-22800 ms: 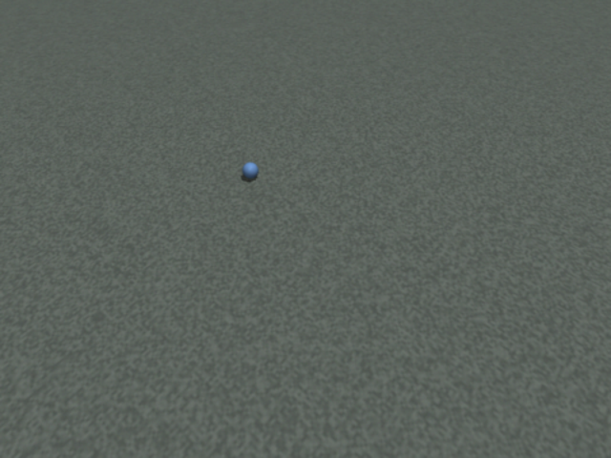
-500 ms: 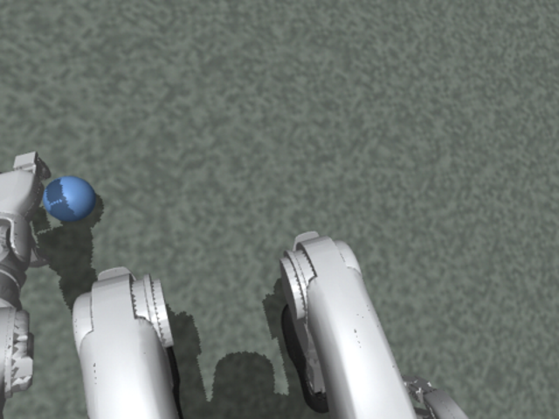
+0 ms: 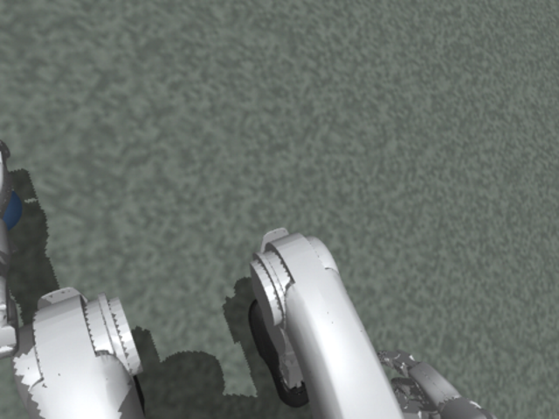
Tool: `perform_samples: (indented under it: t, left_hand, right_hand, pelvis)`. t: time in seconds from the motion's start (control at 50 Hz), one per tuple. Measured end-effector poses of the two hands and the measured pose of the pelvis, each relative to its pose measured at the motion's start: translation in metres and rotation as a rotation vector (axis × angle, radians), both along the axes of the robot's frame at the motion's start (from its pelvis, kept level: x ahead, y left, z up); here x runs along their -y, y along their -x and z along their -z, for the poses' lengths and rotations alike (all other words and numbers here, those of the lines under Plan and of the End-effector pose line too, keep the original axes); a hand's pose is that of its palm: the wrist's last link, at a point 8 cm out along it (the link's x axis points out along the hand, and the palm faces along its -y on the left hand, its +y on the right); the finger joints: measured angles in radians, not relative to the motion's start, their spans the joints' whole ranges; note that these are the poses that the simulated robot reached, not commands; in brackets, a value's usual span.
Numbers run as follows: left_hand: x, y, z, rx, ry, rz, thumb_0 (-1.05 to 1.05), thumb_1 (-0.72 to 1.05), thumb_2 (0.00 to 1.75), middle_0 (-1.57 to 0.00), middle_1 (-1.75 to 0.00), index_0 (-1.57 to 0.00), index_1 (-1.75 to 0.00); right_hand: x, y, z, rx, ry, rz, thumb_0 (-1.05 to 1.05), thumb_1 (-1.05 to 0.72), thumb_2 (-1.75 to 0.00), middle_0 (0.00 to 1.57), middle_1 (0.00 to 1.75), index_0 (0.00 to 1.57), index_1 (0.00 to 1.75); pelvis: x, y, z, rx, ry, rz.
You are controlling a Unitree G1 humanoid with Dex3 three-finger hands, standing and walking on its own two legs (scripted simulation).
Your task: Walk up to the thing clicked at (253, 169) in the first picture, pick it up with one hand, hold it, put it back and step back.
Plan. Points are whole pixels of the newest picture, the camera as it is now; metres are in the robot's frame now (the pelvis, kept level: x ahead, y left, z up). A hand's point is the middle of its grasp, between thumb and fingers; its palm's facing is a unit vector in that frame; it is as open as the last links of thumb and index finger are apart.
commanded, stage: rest palm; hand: left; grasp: from above
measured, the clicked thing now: out of the picture +0.44 +0.28 -0.26
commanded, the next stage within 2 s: close in 1.08 s
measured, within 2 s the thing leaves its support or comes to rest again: neither
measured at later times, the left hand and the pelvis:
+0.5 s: hand out of the picture +0.42 +0.28 -0.24, palm faces -0.47 -0.16 -0.87, open 14.0 cm; pelvis +0.00 +0.00 +0.00, yaw -2 degrees
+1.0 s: hand out of the picture +0.43 +0.29 -0.26, palm faces -0.46 -0.16 -0.88, open 13.9 cm; pelvis +0.00 +0.01 +0.00, yaw -4 degrees
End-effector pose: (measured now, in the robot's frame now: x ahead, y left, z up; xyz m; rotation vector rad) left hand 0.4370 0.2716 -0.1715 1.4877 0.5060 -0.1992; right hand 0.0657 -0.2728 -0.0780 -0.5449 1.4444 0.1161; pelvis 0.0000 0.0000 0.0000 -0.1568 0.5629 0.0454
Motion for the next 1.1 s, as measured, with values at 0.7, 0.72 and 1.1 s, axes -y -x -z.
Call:
perform_samples:
  t: [0.7, 0.72, 1.1]
  left_hand:
    - [-0.005, 0.008, 0.016, 0.012, 0.038, 0.037, 0.0, -0.46, 0.93, -0.08, -1.02, -0.1, -1.0]
    - [-0.005, 0.007, 0.017, 0.01, 0.034, 0.031, 0.0, -0.46, 0.93, -0.08, -1.02, -0.1, -1.0]
    - [-0.029, -0.002, 0.026, -0.058, 0.047, -0.071, 0.0, -0.46, 0.9, -0.08, -1.05, -0.1, -1.02]
  right_hand:
    - [-0.005, 0.014, -0.025, -0.015, -0.004, -0.087, 0.0, -0.9, -0.9, 0.2, 0.3, 0.19, 0.3]
    - [-0.007, 0.015, -0.025, -0.016, -0.01, -0.088, 0.0, -0.9, -0.9, 0.2, 0.3, 0.19, 0.3]
    - [-0.038, 0.032, -0.015, -0.072, -0.115, -0.068, 0.0, -0.91, -0.9, 0.2, 0.3, 0.2, 0.3]
  pelvis:
    - [-0.007, 0.004, 0.0, 0.059, 0.047, 0.026]
    - [-0.008, 0.004, 0.001, 0.058, 0.049, 0.026]
    - [-0.011, -0.001, -0.002, 0.059, 0.067, 0.028]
